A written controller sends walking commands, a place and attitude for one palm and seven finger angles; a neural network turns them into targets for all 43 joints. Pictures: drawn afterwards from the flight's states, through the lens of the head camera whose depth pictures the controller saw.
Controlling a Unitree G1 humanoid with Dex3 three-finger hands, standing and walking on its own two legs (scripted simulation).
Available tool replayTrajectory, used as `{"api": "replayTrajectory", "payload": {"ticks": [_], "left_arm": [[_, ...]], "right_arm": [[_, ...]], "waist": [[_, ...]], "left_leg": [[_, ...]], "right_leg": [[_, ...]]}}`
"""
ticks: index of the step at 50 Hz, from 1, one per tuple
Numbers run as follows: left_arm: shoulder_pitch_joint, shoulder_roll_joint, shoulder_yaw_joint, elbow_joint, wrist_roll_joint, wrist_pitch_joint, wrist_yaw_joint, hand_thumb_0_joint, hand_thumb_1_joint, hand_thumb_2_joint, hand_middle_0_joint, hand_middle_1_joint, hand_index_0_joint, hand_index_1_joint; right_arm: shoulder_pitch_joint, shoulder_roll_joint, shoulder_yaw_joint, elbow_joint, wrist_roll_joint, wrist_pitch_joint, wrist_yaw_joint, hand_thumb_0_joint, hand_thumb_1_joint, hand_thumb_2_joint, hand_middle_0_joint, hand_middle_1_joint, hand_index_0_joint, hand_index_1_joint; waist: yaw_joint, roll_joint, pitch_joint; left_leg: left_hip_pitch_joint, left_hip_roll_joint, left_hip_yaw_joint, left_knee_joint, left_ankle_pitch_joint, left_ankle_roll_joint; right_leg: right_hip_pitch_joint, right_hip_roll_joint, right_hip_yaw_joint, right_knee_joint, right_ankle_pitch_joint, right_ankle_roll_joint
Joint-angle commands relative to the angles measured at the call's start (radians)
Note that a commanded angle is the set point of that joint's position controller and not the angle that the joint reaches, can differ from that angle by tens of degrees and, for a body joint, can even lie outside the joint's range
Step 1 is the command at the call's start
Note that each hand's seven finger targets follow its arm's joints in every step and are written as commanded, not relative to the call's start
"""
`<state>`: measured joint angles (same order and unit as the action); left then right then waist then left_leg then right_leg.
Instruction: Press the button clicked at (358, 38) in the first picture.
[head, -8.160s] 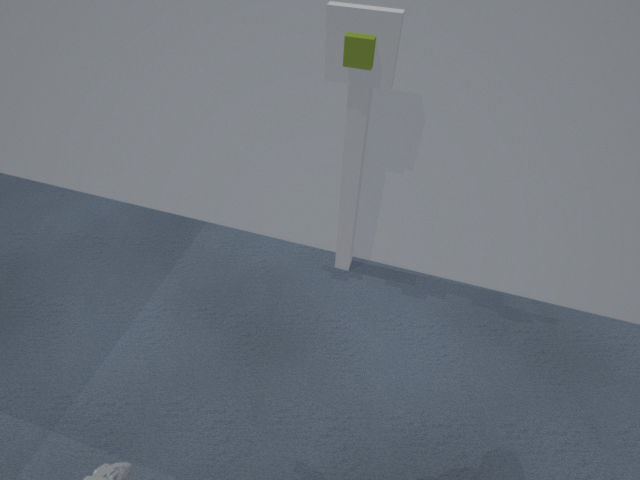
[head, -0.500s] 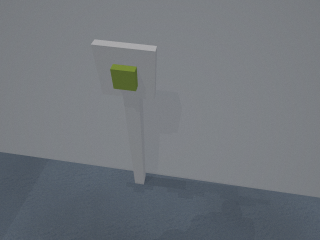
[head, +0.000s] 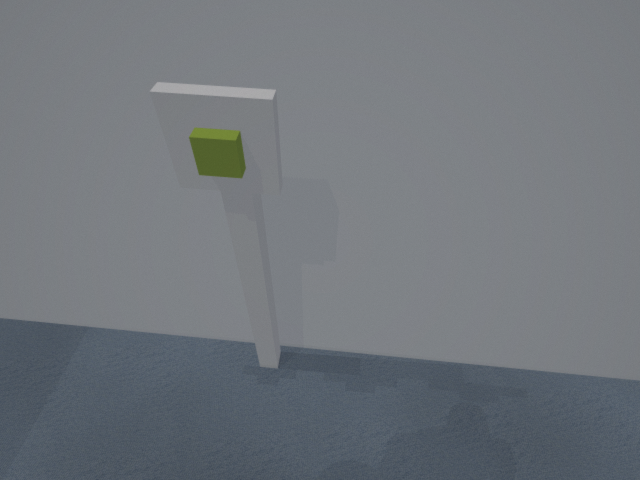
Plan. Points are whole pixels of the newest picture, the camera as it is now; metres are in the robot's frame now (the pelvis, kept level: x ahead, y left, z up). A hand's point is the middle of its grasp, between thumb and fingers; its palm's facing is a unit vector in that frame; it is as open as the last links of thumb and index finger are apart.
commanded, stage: come to a stop and stand still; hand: left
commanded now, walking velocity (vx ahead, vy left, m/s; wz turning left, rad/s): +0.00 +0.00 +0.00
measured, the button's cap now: (219, 152) +0.56 +0.19 +0.11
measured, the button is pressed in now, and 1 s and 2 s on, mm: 0 0 0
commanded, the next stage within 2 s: look again from close up in 0.98 s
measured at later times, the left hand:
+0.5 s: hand out of the picture +0.00 +0.14 -0.17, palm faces +0.04 -0.99 -0.16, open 7.4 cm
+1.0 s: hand out of the picture +0.02 +0.14 -0.17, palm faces +0.05 -0.98 -0.20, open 7.4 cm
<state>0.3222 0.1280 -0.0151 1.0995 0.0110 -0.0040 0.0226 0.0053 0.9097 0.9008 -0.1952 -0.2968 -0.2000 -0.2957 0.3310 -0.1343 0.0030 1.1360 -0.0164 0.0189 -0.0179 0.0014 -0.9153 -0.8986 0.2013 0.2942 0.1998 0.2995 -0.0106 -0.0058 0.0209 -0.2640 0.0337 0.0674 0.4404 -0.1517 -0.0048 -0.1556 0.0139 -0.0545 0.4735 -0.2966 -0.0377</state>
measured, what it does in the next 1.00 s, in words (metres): stands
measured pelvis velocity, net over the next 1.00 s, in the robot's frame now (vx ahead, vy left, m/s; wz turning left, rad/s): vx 0.04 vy -0.03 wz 0.00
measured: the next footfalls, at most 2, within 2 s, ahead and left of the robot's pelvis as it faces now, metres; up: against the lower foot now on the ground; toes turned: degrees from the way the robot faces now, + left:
none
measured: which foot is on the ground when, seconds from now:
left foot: down 0.00-1.00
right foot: down 0.00-1.00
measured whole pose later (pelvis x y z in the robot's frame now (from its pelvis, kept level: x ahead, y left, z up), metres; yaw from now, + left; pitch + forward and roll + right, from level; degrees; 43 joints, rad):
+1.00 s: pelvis +0.04 -0.03 +0.00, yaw +0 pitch -1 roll +1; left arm 0.33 0.14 0.00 1.12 0.01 -0.02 0.03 0.00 0.91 0.90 -0.19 -0.30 -0.20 -0.30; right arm 0.25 -0.15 0.00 1.14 -0.01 0.00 -0.04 0.00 -0.92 -0.90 0.20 0.29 0.20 0.30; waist 0.01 0.00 0.02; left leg -0.20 0.06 0.05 0.44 -0.22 -0.05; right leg -0.06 0.05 -0.06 0.42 -0.34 -0.07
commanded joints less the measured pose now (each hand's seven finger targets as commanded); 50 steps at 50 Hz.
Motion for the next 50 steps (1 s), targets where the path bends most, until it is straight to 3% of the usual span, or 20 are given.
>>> {"api": "replayTrajectory", "payload": {"ticks": [1, 12, 22, 42, 47, 50], "left_arm": [[0.078, 0.097, 0.022, -0.016, -0.004, -0.02, 0.012, 0.0, 0.9, 0.9, -0.2, -0.3, -0.2, -0.3], [0.1, 0.08, 0.021, 0.001, -0.003, -0.025, 0.016, 0.0, 0.9, 0.9, -0.2, -0.3, -0.2, -0.3], [0.116, 0.078, 0.022, 0.009, 0.001, -0.03, 0.02, 0.0, 0.9, 0.9, -0.2, -0.3, -0.2, -0.3], [0.108, 0.114, 0.034, 0.007, 0.002, -0.031, 0.024, 0.0, 0.9, 0.9, -0.2, -0.3, -0.2, -0.3], [0.107, 0.122, 0.036, 0.005, 0.002, -0.029, 0.025, 0.0, 0.9, 0.9, -0.2, -0.3, -0.2, -0.3], [0.108, 0.121, 0.036, 0.004, 0.0, -0.028, 0.024, 0.0, 0.9, 0.9, -0.2, -0.3, -0.2, -0.3]], "right_arm": [[0.037, -0.077, -0.01, -0.028, 0.002, -0.028, -0.007, 0.0, -0.9, -0.9, 0.2, 0.3, 0.2, 0.3], [0.051, -0.062, -0.008, -0.01, 0.004, -0.033, -0.013, 0.0, -0.9, -0.9, 0.2, 0.3, 0.2, 0.3], [0.02, -0.071, -0.01, -0.012, 0.006, -0.04, -0.018, 0.0, -0.9, -0.9, 0.2, 0.3, 0.2, 0.3], [-0.025, -0.101, -0.01, -0.022, 0.007, -0.037, -0.024, 0.0, -0.9, -0.9, 0.2, 0.3, 0.2, 0.3], [-0.03, -0.104, -0.01, -0.024, 0.008, -0.034, -0.026, 0.0, -0.9, -0.9, 0.2, 0.3, 0.2, 0.3], [-0.032, -0.102, -0.009, -0.021, 0.007, -0.033, -0.026, 0.0, -0.9, -0.9, 0.2, 0.3, 0.2, 0.3]], "waist": [[0.012, 0.006, 0.074], [0.014, -0.004, 0.08], [0.016, 0.01, 0.053], [0.02, -0.026, 0.034], [0.02, -0.026, 0.046], [0.022, -0.013, 0.056]], "left_leg": [[0.036, 0.061, -0.089, -0.073, -0.063, 0.022], [0.044, 0.066, -0.083, -0.057, 0.001, 0.02], [0.091, 0.079, -0.078, -0.043, 0.1, 0.025], [0.109, 0.074, -0.051, -0.015, 0.145, 0.013], [0.103, 0.074, -0.044, -0.008, 0.138, 0.01], [0.106, 0.074, -0.045, -0.014, 0.123, 0.009]], "right_leg": [[-0.134, -0.121, 0.131, -0.165, -0.065, -0.019], [-0.112, -0.114, 0.125, -0.163, 0.012, -0.017], [-0.078, -0.114, 0.116, -0.134, 0.187, -0.011], [0.001, -0.128, 0.106, -0.132, 0.422, 0.014], [0.005, -0.13, 0.107, -0.135, 0.459, 0.023], [-0.004, -0.132, 0.108, -0.146, 0.418, 0.022]]}}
